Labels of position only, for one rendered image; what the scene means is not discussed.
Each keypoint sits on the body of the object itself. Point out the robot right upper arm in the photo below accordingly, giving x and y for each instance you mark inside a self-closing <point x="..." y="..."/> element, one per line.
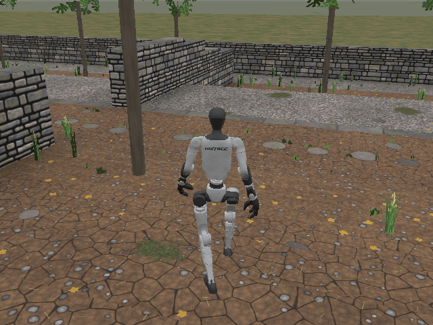
<point x="238" y="144"/>

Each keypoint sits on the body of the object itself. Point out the robot left thigh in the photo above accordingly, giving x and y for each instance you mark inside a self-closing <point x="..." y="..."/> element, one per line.
<point x="200" y="210"/>

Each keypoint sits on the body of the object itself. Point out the robot left upper arm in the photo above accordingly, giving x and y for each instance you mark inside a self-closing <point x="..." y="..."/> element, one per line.
<point x="191" y="153"/>

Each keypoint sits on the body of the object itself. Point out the robot right hand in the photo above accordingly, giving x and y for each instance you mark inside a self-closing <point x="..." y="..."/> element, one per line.
<point x="254" y="209"/>

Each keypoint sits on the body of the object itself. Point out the robot left hand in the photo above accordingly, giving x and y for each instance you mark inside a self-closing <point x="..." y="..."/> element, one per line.
<point x="186" y="186"/>

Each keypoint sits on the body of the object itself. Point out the robot right forearm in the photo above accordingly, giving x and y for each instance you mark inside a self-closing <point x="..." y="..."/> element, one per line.
<point x="247" y="180"/>

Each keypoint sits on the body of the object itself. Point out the robot torso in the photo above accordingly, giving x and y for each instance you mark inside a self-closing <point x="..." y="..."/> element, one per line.
<point x="216" y="163"/>

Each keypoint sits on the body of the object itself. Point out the robot left forearm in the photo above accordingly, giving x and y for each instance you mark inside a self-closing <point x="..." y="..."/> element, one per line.
<point x="183" y="176"/>

